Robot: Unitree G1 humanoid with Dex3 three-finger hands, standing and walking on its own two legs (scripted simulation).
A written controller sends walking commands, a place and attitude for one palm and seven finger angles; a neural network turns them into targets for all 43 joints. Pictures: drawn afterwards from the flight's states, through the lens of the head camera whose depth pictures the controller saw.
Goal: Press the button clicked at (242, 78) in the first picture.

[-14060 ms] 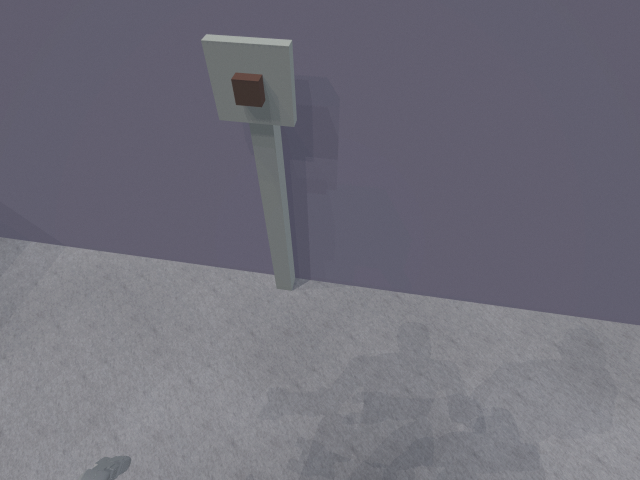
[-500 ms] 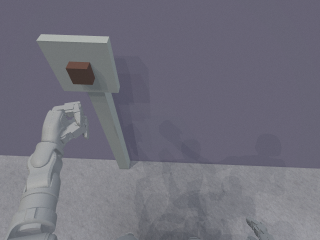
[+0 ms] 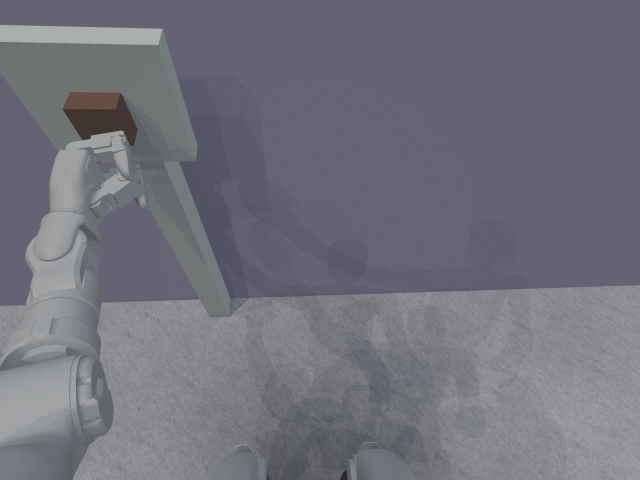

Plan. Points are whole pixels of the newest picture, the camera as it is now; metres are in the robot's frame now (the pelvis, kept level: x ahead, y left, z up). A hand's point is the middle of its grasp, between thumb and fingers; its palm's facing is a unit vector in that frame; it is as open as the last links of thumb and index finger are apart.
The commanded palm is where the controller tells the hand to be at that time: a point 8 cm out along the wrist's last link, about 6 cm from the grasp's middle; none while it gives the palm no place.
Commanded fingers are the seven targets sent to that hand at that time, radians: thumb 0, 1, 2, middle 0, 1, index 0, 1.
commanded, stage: aim a knuckle at the button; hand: left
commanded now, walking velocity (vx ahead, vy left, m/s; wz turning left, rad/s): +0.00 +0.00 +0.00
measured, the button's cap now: (103, 118) +0.53 +0.25 +0.11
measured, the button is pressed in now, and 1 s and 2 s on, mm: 0 0 12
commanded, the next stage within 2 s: press the button with the knuckle in 0.58 s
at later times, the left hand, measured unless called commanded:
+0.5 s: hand (133, 200) +0.44 +0.21 +0.08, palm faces +0.01 -1.00 +0.00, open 3.1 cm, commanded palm +0.41 +0.26 +0.08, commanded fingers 0.00 0.90 0.90 -1.30 -1.50 -1.30 -1.50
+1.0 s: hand (133, 177) +0.47 +0.21 +0.08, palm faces +0.01 -1.00 +0.00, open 3.1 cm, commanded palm +0.45 +0.26 +0.08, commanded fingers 0.00 0.90 0.90 -1.30 -1.50 -1.30 -1.50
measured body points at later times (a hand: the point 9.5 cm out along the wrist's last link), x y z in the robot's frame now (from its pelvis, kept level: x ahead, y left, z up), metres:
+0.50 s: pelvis +0.00 +0.01 +0.00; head +0.08 +0.02 +0.45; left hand +0.43 +0.26 +0.08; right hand +0.09 -0.26 -0.11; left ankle +0.01 +0.11 -0.69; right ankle +0.00 -0.12 -0.69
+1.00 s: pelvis +0.00 +0.00 +0.00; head +0.10 +0.02 +0.43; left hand +0.46 +0.27 +0.08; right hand +0.03 -0.27 -0.11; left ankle +0.01 +0.11 -0.69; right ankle +0.00 -0.12 -0.69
